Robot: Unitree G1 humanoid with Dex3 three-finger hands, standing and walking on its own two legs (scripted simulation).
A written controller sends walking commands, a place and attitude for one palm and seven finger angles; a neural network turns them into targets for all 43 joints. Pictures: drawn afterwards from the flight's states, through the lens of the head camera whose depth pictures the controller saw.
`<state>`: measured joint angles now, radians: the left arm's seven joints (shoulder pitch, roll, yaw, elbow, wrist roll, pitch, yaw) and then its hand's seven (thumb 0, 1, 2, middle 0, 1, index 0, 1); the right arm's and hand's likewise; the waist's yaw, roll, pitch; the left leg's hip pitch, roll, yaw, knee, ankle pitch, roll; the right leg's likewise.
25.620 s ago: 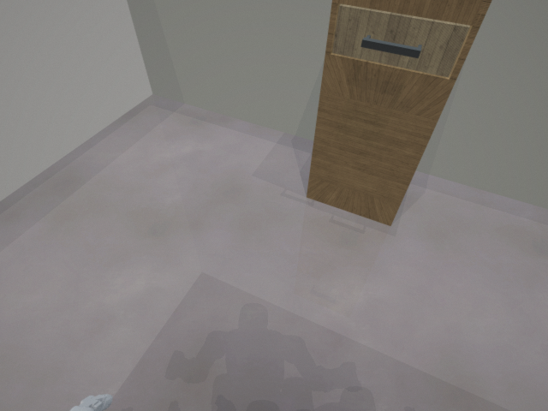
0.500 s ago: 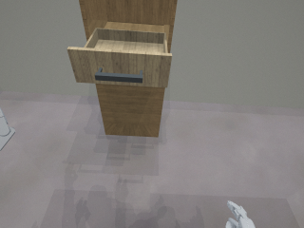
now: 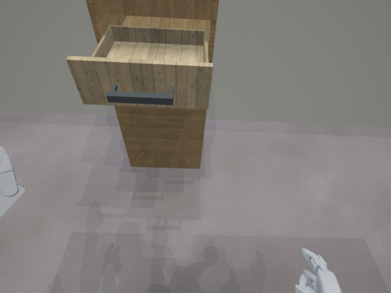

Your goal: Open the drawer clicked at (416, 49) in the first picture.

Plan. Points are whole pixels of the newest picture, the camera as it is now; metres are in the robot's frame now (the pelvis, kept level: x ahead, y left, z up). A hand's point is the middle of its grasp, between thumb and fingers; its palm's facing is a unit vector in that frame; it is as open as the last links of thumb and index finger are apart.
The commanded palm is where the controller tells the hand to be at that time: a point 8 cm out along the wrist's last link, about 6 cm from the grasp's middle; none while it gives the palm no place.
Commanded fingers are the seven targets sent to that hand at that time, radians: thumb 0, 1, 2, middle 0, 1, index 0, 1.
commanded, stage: stop stepping back and stand still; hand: left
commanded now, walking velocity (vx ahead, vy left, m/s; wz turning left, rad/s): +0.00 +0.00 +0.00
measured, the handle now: (142, 93) +0.60 +0.18 +0.06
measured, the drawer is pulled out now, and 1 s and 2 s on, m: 0.29 0.29 0.29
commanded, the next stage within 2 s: let the arm hang, fingers relaxed in 0.16 s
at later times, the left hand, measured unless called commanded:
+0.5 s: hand out of the picture +0.09 +0.20 -0.12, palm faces -0.03 -0.95 -0.32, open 7.4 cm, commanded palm none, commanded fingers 0.00 0.90 0.90 -0.20 -0.30 -0.20 -0.30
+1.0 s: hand out of the picture -0.08 +0.19 -0.16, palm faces +0.06 -0.97 -0.25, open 7.3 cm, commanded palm none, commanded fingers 0.00 0.90 0.90 -0.20 -0.30 -0.20 -0.30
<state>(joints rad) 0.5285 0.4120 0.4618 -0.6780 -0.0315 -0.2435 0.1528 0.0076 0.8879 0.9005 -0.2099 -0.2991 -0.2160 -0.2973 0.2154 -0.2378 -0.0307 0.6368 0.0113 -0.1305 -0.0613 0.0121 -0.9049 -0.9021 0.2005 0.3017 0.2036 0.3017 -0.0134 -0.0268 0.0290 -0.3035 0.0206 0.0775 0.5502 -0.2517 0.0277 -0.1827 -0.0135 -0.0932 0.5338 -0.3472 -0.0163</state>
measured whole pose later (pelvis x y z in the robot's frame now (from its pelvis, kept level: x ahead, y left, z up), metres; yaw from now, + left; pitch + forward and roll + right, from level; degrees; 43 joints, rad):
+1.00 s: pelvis -0.03 -0.01 +0.01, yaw +2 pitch -2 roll -1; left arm 0.34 0.19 0.01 1.14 0.01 0.02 0.02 0.00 0.91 0.90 -0.20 -0.30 -0.20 -0.29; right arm 0.27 -0.15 -0.01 1.11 -0.02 0.03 -0.03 0.01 -0.92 -0.90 0.20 0.30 0.20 0.30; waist 0.00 0.04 0.06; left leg -0.26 0.01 0.03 0.44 -0.14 0.02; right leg -0.14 -0.01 -0.12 0.44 -0.26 -0.03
